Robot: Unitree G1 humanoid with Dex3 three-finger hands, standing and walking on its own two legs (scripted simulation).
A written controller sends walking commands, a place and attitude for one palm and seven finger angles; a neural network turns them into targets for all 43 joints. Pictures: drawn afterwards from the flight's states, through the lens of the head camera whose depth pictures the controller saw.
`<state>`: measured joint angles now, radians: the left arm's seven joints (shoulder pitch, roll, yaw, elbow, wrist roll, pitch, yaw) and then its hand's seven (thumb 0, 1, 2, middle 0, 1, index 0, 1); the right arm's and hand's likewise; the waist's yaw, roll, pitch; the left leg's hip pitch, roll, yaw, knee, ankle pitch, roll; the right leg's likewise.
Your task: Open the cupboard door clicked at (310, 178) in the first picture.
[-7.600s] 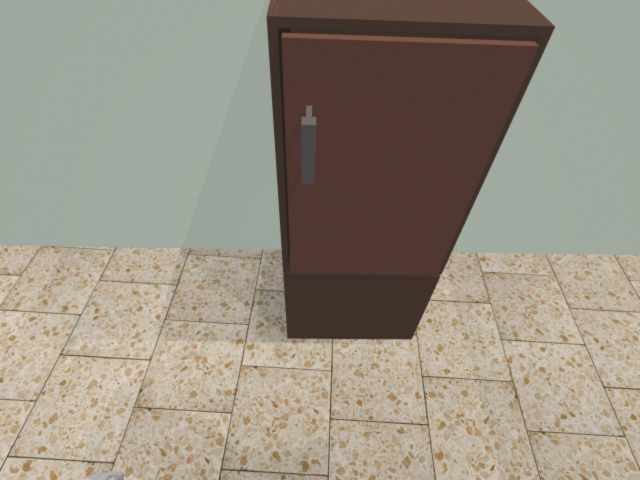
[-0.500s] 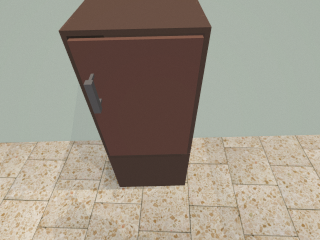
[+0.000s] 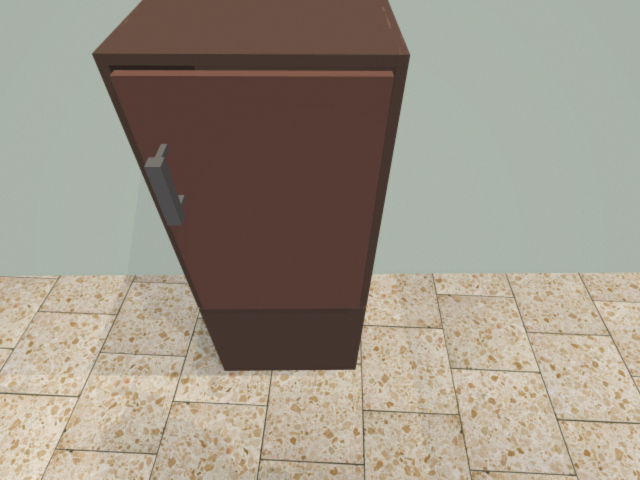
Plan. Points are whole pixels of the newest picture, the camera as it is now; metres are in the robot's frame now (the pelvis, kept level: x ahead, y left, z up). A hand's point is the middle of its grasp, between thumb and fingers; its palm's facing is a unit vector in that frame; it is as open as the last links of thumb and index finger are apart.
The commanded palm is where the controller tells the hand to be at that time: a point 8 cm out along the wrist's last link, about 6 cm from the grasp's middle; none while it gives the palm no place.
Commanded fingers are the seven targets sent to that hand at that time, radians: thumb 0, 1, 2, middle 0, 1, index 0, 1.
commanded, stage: come to a stop and stand still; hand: left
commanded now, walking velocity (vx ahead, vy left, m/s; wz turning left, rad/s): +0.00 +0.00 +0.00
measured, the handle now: (169, 184) +0.53 +0.28 +0.07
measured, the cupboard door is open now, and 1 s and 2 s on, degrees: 0 0 0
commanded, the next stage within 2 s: look again from close up in 0.02 s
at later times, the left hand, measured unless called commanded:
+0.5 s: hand out of the picture +0.00 +0.16 -0.17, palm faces +0.05 -0.98 -0.19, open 7.3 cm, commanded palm none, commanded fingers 0.00 0.90 0.90 -0.20 -0.30 -0.20 -0.30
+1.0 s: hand out of the picture -0.01 +0.18 -0.18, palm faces +0.15 -0.97 -0.21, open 7.3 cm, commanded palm none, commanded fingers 0.00 0.90 0.90 -0.20 -0.30 -0.20 -0.30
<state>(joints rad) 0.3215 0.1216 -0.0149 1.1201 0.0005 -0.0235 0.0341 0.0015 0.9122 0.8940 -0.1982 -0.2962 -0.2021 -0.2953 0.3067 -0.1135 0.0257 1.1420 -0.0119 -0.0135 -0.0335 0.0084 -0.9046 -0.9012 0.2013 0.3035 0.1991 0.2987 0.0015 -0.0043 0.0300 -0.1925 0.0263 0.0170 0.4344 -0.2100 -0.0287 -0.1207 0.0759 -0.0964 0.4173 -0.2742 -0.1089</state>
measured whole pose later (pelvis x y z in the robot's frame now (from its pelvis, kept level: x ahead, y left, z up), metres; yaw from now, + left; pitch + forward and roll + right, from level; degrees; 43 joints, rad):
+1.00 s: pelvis +0.00 +0.01 +0.00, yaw +3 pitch -2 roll +2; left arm 0.31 0.13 0.03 1.07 0.02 -0.01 0.04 0.00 0.91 0.89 -0.20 -0.30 -0.20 -0.30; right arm 0.28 -0.14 -0.02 1.10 -0.01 0.04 -0.03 0.01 -0.91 -0.90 0.20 0.30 0.20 0.30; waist 0.03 -0.02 0.05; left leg -0.35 0.00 0.03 0.83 -0.42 -0.02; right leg -0.15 0.02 -0.13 0.49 -0.33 -0.10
